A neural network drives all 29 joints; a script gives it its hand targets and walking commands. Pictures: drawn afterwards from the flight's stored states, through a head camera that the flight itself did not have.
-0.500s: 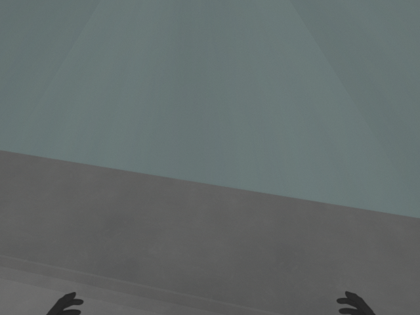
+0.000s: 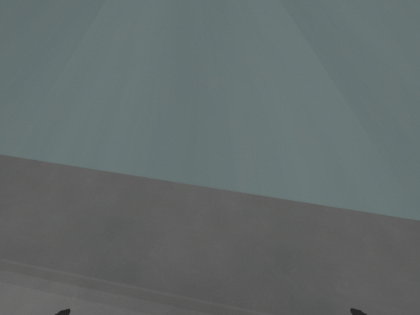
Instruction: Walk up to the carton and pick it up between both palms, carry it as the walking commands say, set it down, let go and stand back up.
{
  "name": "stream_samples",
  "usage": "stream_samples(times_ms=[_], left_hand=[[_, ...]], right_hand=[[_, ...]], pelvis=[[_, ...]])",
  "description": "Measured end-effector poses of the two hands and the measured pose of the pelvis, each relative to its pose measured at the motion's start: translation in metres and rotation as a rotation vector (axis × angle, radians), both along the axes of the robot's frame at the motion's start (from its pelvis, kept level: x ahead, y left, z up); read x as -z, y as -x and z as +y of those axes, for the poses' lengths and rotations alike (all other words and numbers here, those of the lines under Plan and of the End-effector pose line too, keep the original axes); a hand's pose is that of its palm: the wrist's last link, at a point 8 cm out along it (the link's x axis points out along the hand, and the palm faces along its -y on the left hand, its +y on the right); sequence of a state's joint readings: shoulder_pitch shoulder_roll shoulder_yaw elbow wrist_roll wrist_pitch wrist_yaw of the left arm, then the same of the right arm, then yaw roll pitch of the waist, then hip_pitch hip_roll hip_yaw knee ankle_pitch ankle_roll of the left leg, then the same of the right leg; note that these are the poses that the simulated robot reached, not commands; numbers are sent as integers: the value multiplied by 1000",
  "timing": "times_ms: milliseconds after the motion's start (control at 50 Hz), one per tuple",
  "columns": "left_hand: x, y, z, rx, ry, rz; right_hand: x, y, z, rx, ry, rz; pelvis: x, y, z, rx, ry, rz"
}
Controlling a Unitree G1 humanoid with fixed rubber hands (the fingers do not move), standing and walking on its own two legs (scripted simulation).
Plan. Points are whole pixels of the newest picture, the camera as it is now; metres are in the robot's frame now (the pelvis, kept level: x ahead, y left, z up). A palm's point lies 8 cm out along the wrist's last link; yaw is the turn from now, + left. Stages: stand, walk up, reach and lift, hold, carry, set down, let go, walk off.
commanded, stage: stand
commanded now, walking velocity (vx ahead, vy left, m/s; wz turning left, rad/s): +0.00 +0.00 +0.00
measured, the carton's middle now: out of the picture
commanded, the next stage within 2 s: walk up in 1.40 s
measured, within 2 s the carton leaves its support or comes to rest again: neither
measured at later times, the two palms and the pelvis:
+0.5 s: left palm out of the picture +0.10 +0.31 -0.10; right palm out of the picture +0.10 -0.31 -0.10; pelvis +0.00 +0.00 +0.00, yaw +0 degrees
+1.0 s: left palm out of the picture +0.11 +0.31 -0.10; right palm out of the picture +0.11 -0.31 -0.10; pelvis +0.01 +0.00 +0.00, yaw +0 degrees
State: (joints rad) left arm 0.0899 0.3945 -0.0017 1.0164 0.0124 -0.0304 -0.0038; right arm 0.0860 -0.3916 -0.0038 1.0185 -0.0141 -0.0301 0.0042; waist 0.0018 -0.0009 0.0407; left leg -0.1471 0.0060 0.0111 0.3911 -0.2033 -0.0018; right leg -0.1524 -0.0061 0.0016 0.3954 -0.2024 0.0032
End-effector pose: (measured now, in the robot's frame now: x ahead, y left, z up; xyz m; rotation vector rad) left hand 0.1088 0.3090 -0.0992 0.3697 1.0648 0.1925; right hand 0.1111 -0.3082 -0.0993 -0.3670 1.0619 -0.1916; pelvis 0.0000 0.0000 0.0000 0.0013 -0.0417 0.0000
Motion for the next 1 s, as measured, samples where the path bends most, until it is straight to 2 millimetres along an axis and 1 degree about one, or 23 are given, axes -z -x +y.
stream_samples(times_ms=[140, 300, 1000], left_hand=[[1, 5, 1, -8, -2, 21], [1, 7, 2, -13, -4, 33], [0, -1, 4, -23, -9, 46]], right_hand=[[1, 6, -2, 11, 2, 22], [1, 8, -3, 17, 4, 34], [0, 1, -5, 28, 10, 48]], pelvis=[[-1, 0, 0, 0, 0, 0], [-2, 0, 0, 1, 0, 1], [-3, -10, 0, 1, 1, 6]])
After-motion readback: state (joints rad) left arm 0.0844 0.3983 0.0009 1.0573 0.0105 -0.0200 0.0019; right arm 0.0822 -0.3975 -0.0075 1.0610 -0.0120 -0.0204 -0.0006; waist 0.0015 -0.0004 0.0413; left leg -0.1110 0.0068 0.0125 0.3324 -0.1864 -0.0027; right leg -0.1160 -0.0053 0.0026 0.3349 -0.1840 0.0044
